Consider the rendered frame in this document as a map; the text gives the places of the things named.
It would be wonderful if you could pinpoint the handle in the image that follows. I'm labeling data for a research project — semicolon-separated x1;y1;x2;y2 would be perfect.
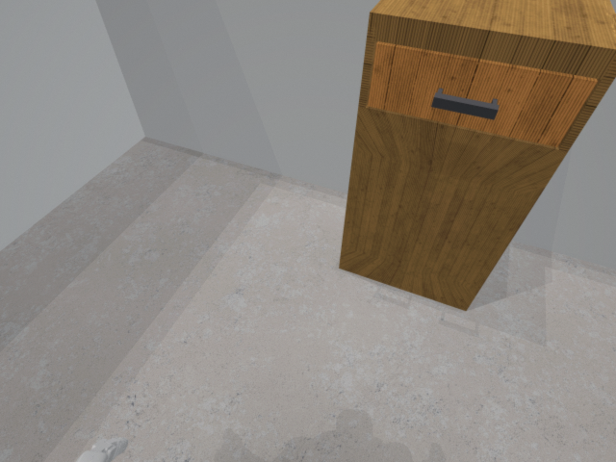
431;88;499;120

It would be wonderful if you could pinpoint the cabinet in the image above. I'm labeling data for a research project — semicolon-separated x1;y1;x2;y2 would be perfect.
339;0;616;311

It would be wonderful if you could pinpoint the robot left hand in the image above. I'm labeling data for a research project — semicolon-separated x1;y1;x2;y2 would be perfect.
76;437;128;462

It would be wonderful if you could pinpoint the drawer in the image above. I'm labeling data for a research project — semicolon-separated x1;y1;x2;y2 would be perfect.
368;41;598;147

